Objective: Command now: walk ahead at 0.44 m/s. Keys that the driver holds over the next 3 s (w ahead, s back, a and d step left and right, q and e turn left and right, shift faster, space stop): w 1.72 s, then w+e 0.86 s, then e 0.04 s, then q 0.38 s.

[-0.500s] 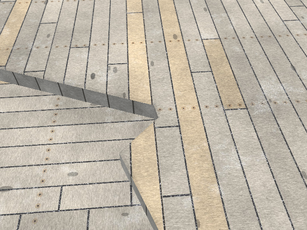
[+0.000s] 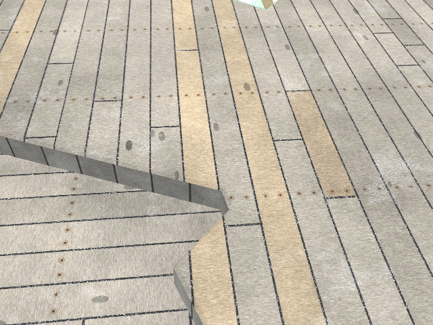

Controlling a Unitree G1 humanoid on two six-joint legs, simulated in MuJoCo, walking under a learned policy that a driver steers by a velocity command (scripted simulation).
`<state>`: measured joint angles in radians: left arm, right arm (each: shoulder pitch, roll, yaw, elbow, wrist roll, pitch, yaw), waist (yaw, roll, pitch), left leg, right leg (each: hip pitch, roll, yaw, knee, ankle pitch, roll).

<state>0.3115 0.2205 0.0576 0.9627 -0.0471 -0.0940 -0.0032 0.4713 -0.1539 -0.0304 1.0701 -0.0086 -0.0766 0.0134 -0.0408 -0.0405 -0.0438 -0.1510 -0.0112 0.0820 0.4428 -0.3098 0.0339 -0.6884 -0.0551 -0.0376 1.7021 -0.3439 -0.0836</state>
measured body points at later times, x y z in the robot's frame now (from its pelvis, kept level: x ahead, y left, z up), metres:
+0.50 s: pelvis +0.30 -0.05 +0.08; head +0.32 -0.05 +0.53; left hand +0.37 +0.20 -0.05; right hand +0.41 -0.30 -0.05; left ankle +0.20 +0.10 -0.52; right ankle +0.36 -0.13 -0.62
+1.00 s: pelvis +0.63 +0.04 +0.05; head +0.68 +0.04 +0.50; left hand +0.57 +0.31 -0.08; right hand +0.85 -0.19 -0.04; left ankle +0.82 +0.18 -0.66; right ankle +0.36 -0.13 -0.61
